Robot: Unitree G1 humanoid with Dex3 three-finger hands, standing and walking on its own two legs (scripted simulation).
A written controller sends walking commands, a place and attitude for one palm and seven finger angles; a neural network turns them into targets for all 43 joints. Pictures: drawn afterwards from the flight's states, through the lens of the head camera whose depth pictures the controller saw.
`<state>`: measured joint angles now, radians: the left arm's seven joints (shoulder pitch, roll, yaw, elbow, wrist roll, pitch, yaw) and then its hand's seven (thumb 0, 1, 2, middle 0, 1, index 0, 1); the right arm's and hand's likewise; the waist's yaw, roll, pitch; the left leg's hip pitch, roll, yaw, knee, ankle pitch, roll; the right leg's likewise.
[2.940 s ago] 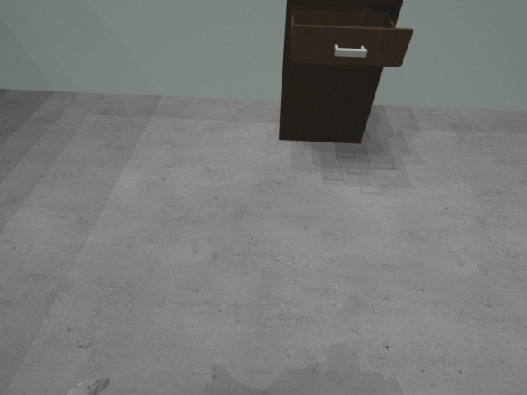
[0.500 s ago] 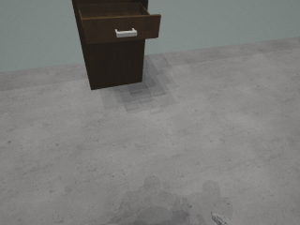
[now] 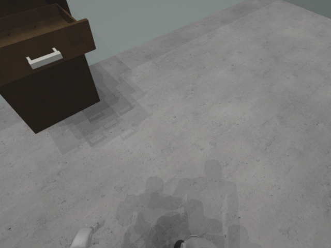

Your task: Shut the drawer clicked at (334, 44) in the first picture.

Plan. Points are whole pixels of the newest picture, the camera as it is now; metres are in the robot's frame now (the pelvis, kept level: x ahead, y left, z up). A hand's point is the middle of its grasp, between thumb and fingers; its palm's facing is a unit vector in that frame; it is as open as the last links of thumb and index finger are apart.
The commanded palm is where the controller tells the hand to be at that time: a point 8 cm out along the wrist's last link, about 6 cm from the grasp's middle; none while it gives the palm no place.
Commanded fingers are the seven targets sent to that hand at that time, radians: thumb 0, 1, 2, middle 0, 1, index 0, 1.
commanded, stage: walk to a spot facing it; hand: left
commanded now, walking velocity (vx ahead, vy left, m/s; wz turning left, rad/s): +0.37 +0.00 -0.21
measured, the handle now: (44, 57) +0.81 +0.48 -0.04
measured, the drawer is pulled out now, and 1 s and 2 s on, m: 0.30 0.30 0.30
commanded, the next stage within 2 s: turn to face it in 0.84 s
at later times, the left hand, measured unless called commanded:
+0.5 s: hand (81, 230) +0.19 +0.23 -0.17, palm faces -0.01 -0.99 -0.16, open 7.3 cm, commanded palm none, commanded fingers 0.00 0.90 0.90 -0.20 -0.30 -0.20 -0.30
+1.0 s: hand (136, 122) +0.56 +0.10 -0.15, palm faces -0.25 -0.94 -0.24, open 7.3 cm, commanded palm none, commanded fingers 0.00 0.90 0.90 -0.20 -0.30 -0.20 -0.30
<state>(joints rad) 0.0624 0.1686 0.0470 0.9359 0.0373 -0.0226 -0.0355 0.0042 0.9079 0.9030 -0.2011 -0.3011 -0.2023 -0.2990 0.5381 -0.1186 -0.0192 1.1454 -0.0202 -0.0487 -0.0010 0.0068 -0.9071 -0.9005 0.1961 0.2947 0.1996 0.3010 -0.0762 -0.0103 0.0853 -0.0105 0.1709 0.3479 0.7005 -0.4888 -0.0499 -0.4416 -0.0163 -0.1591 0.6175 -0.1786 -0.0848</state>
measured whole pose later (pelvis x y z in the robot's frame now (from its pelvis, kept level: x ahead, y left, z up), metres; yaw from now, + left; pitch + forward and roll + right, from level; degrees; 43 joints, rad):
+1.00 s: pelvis +0.41 -0.06 +0.00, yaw -16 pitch -1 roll +1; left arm 0.13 0.18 0.07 0.98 0.02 -0.05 0.00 0.00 0.91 0.90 -0.20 -0.30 -0.20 -0.30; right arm 0.38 -0.15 -0.05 1.12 -0.01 -0.01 0.00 0.01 -0.91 -0.90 0.20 0.29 0.20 0.30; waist -0.03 0.02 0.11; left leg -0.29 0.14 0.11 1.22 -0.46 -0.04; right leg -0.42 -0.02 -0.15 0.66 -0.23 -0.10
